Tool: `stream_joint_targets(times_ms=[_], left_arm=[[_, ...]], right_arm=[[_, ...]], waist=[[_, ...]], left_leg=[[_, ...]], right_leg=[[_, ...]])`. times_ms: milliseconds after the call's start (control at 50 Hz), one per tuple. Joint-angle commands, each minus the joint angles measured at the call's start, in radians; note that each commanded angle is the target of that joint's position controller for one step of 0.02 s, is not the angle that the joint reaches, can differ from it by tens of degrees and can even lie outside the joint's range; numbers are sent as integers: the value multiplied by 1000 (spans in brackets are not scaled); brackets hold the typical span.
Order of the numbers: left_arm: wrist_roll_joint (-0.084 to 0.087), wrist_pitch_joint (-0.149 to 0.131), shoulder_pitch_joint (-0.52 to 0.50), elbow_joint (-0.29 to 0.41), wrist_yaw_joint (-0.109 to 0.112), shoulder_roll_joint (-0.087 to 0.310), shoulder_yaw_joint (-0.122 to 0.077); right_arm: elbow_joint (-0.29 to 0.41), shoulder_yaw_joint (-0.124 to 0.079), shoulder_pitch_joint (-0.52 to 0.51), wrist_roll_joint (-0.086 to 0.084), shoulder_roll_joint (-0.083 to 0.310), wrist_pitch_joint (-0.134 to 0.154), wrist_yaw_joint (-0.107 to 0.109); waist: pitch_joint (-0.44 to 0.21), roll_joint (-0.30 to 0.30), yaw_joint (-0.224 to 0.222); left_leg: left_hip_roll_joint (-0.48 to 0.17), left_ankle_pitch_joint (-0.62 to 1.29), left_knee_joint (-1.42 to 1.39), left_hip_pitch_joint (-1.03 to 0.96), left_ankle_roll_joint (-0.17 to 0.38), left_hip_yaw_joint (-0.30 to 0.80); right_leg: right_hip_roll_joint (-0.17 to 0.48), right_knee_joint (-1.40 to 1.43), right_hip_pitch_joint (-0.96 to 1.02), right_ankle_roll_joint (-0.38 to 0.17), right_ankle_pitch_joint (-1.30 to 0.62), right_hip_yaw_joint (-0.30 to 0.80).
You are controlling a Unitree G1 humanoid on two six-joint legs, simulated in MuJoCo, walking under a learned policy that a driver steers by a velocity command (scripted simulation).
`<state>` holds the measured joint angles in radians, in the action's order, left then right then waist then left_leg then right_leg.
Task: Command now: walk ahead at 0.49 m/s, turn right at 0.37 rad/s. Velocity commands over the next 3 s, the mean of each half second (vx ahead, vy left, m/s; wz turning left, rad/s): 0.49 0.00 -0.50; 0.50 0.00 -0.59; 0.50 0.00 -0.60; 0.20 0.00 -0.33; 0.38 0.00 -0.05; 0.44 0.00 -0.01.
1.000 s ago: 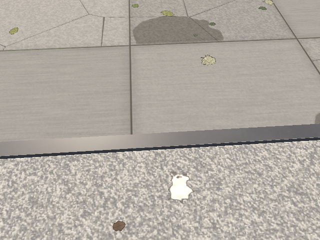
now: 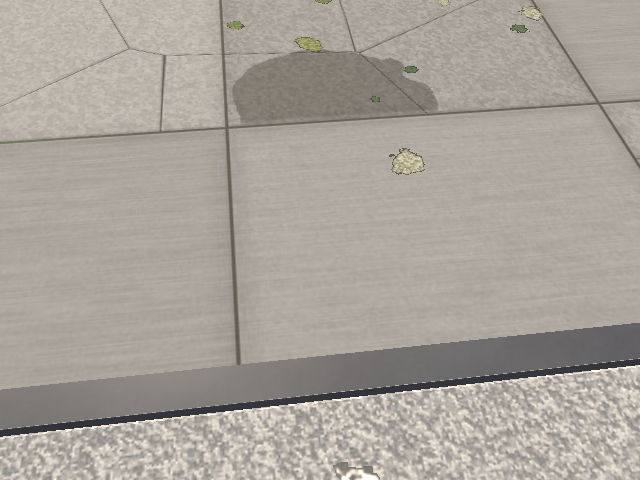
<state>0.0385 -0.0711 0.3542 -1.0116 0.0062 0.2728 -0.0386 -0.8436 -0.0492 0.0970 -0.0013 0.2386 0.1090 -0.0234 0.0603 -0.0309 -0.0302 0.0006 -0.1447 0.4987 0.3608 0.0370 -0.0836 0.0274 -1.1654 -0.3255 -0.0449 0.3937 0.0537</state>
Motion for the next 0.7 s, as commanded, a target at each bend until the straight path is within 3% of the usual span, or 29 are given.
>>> stream_joint_targets(times_ms=[20,60,100,160,220,280,320,340,380,400,420,440,460,480,500,520,540,560,600,640,700], left_arm=[[0,5,25,62,9,66,-31],[-1,32,23,77,9,35,-31],[-7,46,-32,114,12,49,-40],[-16,38,-110,153,-1,49,-44],[-21,27,-220,195,-26,29,-32],[-21,24,-321,250,-46,20,-22],[-18,25,-358,286,-59,28,-22],[-16,26,-360,300,-65,37,-25],[-14,32,-301,310,-69,75,-44],[-10,34,-197,293,-67,111,-65],[-6,36,-30,252,-56,170,-100],[-4,47,102,223,-31,274,-136],[-7,37,36,258,-31,344,-138],[-20,23,62,271,-40,254,-109],[-26,9,34,266,-40,199,-95],[-22,0,-34,275,-41,163,-85],[-23,-4,-103,292,-38,125,-73],[-34,-4,-138,311,-33,110,-65],[-29,-7,-133,316,-23,132,-70],[-24,-8,-99,310,-7,163,-78],[-19,1,-61,304,8,170,-81]], right_arm=[[4,-20,42,14,80,19,-3],[-13,-24,42,14,88,27,-2],[-26,-31,53,19,114,30,10],[-38,-38,87,22,140,23,30],[-42,-43,121,14,169,12,44],[-59,-52,185,1,190,-8,48],[-65,-58,208,-9,202,-26,46],[-62,-62,205,-13,210,-34,46],[-47,-71,177,-19,239,-48,49],[-39,-73,161,-21,248,-58,50],[-30,-67,147,-24,240,-62,51],[-6,-45,174,5,182,-52,49],[53,-10,223,13,63,-15,37],[69,-23,110,-27,155,29,21],[92,-27,49,-55,169,48,15],[81,-25,51,-39,161,54,21],[68,-36,56,-11,176,48,29],[63,-42,77,-4,181,34,28],[71,-41,84,10,160,10,26],[94,-34,28,18,137,-1,30],[129,-21,-84,14,110,0,26]], waist=[[-70,139,19],[-39,126,2],[-8,105,-2],[10,81,15],[30,56,54],[56,39,94],[59,49,99],[51,59,89],[-18,102,37],[-81,110,-25],[-170,88,-114],[-261,-67,-139],[-366,-257,-20],[-401,-109,-97],[-272,-72,-88],[-179,27,-35],[-144,33,3],[-125,17,33],[-109,20,49],[-80,20,41],[-54,-19,0]], left_leg=[[-264,-54,-347,-200,121,262],[-257,9,-387,-140,139,173],[-259,40,-411,-141,151,114],[-252,90,-417,-196,147,34],[-249,130,-418,-242,134,-44],[-279,172,-383,-358,130,-81],[-301,245,-333,-439,119,-98],[-308,335,-295,-465,110,-111],[-305,687,-147,-486,85,-142],[-289,820,9,-467,69,-158],[-246,788,235,-370,33,-181],[-190,354,565,-95,-20,-183],[48,-431,898,311,-77,-15],[12,-418,951,420,-46,181],[-34,-337,912,480,-16,172],[-84,-256,809,434,-7,171],[-117,-210,715,355,-12,171],[-133,-179,676,291,-20,176],[-129,-146,593,251,-52,159],[-113,-60,471,268,-86,141],[-67,141,222,236,-104,130]], right_leg=[[119,-38,-216,-9,-111,55],[129,-16,-216,1,-136,46],[134,39,-290,13,-211,58],[125,200,-357,28,-364,58],[113,365,-348,28,-458,-13],[104,463,-391,11,-432,-54],[91,500,-408,-9,-360,-80],[75,513,-388,-23,-312,-100],[5,516,-251,-61,-212,-163],[-44,528,-112,-88,-187,-190],[-91,597,137,-128,-246,-186],[71,621,434,-194,-248,86],[296,802,698,-398,-54,709],[318,905,718,-375,-30,767],[289,895,629,-331,-95,610],[238,888,467,-290,-210,474],[197,894,344,-261,-306,379],[173,917,262,-254,-367,336],[154,946,185,-262,-467,290],[130,961,142,-256,-512,236],[70,951,103,-206,-439,177]])
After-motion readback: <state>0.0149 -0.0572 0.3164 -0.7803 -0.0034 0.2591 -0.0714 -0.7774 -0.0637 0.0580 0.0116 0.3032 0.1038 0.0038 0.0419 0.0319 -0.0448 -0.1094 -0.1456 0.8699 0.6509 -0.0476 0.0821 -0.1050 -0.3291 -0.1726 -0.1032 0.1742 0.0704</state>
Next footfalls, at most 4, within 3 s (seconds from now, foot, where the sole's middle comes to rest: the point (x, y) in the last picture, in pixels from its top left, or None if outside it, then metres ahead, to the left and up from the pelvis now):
0.42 right None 0.38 -0.17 -0.77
0.92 left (379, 362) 0.73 -0.10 -0.77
1.44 right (545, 355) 0.76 -0.48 -0.77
1.90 left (534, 262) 1.03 -0.51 -0.77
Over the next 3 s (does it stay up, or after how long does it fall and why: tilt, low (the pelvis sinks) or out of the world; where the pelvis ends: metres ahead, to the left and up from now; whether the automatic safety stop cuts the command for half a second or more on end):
stays up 1.08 -0.81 0.02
